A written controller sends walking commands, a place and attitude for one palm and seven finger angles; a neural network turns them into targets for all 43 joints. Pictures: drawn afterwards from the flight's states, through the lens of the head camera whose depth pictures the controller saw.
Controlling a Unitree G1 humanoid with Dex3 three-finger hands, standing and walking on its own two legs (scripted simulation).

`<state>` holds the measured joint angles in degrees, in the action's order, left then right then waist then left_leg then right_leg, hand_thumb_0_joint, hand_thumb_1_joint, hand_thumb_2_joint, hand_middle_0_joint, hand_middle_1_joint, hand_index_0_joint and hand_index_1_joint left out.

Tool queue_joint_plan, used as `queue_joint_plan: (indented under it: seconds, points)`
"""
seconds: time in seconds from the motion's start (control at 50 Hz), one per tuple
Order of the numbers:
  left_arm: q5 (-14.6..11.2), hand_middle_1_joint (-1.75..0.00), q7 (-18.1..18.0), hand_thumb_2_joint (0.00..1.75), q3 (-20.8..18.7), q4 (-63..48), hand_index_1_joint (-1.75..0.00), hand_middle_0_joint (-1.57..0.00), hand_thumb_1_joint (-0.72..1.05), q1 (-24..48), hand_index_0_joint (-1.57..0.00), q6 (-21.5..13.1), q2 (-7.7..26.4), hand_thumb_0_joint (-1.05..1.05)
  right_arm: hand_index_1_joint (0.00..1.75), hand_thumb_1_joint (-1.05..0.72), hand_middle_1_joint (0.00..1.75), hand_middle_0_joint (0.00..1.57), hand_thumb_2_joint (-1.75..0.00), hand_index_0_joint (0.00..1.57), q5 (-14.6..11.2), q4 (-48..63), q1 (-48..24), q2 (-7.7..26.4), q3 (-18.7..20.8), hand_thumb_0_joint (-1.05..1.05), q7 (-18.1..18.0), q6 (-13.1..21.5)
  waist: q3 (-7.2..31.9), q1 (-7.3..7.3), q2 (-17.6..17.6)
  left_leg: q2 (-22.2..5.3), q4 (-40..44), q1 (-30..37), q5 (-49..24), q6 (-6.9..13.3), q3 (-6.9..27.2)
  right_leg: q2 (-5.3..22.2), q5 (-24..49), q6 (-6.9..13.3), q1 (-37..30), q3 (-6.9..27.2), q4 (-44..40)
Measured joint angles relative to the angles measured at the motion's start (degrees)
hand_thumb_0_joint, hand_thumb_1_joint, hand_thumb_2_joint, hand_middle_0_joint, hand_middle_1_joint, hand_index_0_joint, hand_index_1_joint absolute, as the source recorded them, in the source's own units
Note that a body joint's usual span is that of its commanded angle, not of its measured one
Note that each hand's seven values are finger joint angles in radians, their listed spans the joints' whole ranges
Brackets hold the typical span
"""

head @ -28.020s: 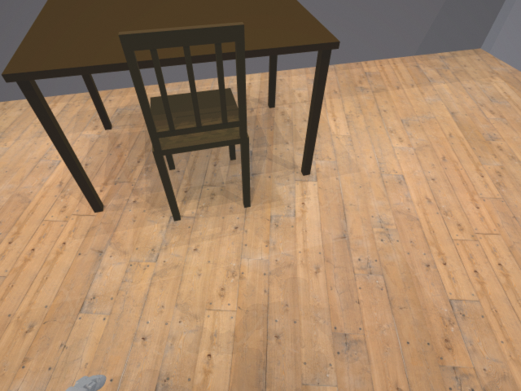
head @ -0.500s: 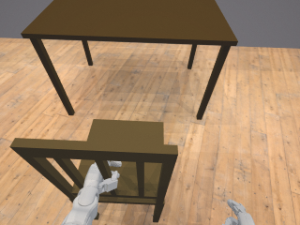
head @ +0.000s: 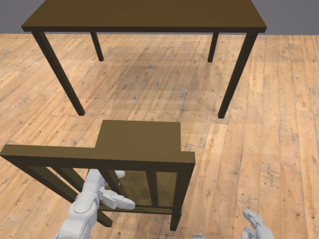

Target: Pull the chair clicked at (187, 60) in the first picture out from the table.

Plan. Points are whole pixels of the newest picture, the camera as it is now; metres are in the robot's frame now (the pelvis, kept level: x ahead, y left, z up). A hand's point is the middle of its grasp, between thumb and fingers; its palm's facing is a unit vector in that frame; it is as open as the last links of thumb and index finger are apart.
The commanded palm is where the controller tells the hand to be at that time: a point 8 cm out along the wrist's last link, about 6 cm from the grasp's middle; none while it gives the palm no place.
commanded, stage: open the thumb and straighten the fingers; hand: left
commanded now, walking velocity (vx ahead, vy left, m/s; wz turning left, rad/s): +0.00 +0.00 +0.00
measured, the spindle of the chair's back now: (116, 187) +0.27 +0.12 -0.06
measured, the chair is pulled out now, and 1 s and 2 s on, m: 0.63 0.63 0.63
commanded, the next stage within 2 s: draw the fingers out of the gap in 0.24 s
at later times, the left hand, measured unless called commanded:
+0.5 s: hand (114, 191) +0.25 +0.12 -0.04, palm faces -0.06 -0.99 -0.12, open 17.4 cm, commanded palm +0.23 +0.18 -0.02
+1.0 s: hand (105, 226) +0.17 +0.13 -0.04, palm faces -0.05 -0.99 -0.11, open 17.5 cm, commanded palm +0.15 +0.19 -0.02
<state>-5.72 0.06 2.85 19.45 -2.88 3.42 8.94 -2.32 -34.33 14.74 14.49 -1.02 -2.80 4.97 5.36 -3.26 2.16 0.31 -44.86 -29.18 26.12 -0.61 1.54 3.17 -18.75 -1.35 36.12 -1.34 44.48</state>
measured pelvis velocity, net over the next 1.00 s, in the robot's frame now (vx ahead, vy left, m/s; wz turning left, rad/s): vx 0.00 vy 0.00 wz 0.03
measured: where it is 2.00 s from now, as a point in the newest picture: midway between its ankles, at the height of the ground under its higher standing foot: outside the picture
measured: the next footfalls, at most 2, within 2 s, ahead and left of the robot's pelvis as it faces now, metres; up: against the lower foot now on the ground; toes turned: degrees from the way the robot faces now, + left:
none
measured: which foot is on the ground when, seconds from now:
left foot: down 0.00-1.00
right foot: down 0.00-1.00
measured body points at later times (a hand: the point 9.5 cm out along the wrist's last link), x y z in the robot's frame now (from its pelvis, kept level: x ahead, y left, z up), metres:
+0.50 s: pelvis +0.02 +0.00 -0.01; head +0.06 -0.01 +0.44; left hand +0.25 +0.18 -0.03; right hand +0.17 -0.25 -0.10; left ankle -0.04 +0.13 -0.71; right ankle +0.03 -0.13 -0.71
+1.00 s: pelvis +0.00 +0.00 -0.02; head +0.03 +0.00 +0.43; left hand +0.17 +0.19 -0.03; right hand +0.18 -0.23 -0.09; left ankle -0.04 +0.13 -0.71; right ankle +0.03 -0.13 -0.71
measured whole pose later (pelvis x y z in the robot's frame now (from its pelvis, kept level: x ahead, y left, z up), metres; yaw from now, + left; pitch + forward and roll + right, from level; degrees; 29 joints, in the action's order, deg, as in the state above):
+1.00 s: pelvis +0.00 +0.00 -0.02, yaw +2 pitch +11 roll -1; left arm -3.2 0.0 6.1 -10.7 -30.5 12.9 11.4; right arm -2.2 -25.7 14.8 13.5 -2.2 -5.7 5.9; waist 8.9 -2.8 2.4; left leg 0.5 -56.1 -35.5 31.8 -0.5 4.1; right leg 3.7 -23.8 -1.5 40.6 -3.7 53.3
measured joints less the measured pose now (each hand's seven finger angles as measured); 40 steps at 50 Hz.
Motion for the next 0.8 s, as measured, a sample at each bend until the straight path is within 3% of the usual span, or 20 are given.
queue_joint_plan:
  seconds: [0.18, 0.3, 0.42, 0.62, 0.8]
  points:
    - [0.9, -0.34, 0.1, 0.21, -1.2, -3.9, -0.35, -0.12, -0.52, -0.9, -0.12, 4.1, 1.4, -0.01, 0.30, -0.91, 0.30, 0.21, -0.90, 0.20, 0.2, 2.5, -1.3, 0.6, 0.0, 0.01, -0.9, 0.2, 0.3, -0.06, -0.4, -0.4, -2.9, -1.7, 2.0, -0.4, 1.1, -0.2, -2.1, 0.4, 1.3, -1.1, 2.7]
    - [0.8, -0.12, 0.7, 0.21, -0.2, -7.5, -0.12, -0.04, -0.53, -2.9, -0.04, 5.6, 1.4, -0.01, 0.30, -0.91, 0.30, 0.21, -0.90, 0.20, 0.2, 3.4, -1.0, 1.1, 0.1, 0.01, -1.1, 0.5, 1.3, 0.08, 0.4, -0.4, -3.8, -2.4, 2.8, -0.5, 1.8, -0.1, -3.0, 0.4, 1.6, -1.8, 3.3]
    - [1.4, -0.03, 0.9, 0.21, 0.2, -9.9, -0.04, -0.01, -0.54, -5.3, -0.01, 7.5, 0.9, -0.01, 0.30, -0.91, 0.30, 0.21, -0.90, 0.20, 0.4, 4.3, -0.9, 0.7, -0.3, 0.01, -1.3, -0.2, 1.5, 0.00, 0.2, -0.3, -4.7, -2.8, 3.4, -0.5, 1.7, 0.0, -3.7, 0.4, 2.2, -1.6, 4.5]
    - [1.6, 0.00, 0.0, 0.21, 1.2, -20.7, -0.01, 0.00, -0.54, -18.0, 0.00, 7.8, 1.7, -0.01, 0.30, -0.91, 0.30, 0.21, -0.90, 0.20, 0.2, 6.3, 0.7, -0.1, -0.6, 0.01, -1.6, -0.1, 2.6, 0.29, 0.4, -0.3, -6.4, -3.4, 4.4, -0.4, 2.1, 0.0, -4.5, 0.3, 2.4, -2.0, 5.6]
    - [1.9, 0.00, -0.3, 0.21, 3.4, -26.7, 0.00, 0.00, -0.54, -23.5, 0.00, 7.4, 2.5, -0.01, 0.30, -0.91, 0.30, 0.21, -0.90, 0.20, 0.3, 7.1, -0.1, -0.1, -0.9, 0.01, -2.8, 1.7, 2.3, 0.53, 0.3, 0.1, -9.6, -5.4, 5.2, -0.2, 2.8, 0.5, -5.0, 0.1, 3.7, -2.7, 7.8]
